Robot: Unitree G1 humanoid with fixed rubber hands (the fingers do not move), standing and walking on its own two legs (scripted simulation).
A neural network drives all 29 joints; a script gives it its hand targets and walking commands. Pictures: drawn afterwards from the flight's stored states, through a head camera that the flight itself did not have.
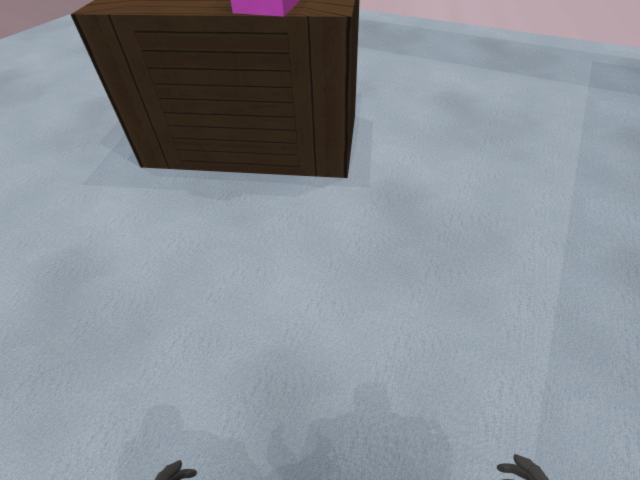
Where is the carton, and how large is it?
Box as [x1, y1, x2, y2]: [231, 0, 299, 16]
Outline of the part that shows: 232,11 236,13 283,16 299,0 231,0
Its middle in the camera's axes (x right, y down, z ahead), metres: -0.22 -1.02 +1.44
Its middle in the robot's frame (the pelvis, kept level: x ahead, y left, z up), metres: +1.79 +0.23 +0.11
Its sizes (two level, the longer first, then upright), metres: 0.210 0.200 0.250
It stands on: a pedestal, 0.75 m high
